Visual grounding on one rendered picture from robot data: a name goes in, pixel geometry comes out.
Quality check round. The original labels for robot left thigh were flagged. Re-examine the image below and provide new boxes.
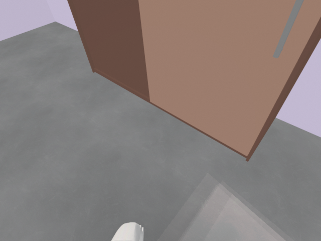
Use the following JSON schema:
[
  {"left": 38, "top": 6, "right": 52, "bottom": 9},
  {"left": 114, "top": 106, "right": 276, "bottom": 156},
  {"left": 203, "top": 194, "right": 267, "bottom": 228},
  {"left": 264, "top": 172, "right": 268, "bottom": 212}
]
[{"left": 111, "top": 222, "right": 144, "bottom": 241}]

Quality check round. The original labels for handle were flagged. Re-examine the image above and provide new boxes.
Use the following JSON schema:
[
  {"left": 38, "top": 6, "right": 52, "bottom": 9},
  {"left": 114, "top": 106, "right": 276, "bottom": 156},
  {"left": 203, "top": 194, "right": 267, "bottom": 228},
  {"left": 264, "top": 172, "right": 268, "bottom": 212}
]
[{"left": 273, "top": 0, "right": 304, "bottom": 58}]

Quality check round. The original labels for wardrobe door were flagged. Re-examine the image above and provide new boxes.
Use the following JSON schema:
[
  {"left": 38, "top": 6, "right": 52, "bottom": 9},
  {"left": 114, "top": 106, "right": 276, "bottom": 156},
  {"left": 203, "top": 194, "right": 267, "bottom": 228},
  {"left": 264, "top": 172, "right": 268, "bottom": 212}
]
[
  {"left": 72, "top": 0, "right": 149, "bottom": 97},
  {"left": 138, "top": 0, "right": 321, "bottom": 156}
]

